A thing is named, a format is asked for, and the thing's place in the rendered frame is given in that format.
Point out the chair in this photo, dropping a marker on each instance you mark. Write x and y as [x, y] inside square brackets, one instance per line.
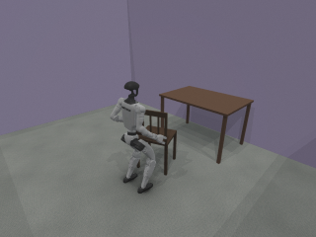
[165, 131]

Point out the left robot upper arm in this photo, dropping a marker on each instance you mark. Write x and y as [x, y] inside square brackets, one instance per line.
[117, 109]

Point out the table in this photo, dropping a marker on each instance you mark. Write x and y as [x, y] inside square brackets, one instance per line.
[215, 102]

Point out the robot right forearm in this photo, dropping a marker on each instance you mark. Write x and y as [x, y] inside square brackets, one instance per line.
[147, 133]

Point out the right robot hand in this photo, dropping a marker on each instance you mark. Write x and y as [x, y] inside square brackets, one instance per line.
[160, 138]

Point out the robot left forearm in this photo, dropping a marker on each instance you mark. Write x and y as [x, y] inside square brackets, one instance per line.
[119, 119]

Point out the humanoid robot head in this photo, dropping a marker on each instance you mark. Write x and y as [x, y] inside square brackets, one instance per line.
[131, 85]

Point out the right robot shin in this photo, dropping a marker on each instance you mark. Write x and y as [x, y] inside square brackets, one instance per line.
[148, 170]

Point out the right robot upper arm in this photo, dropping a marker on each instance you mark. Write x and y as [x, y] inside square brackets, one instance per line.
[140, 112]

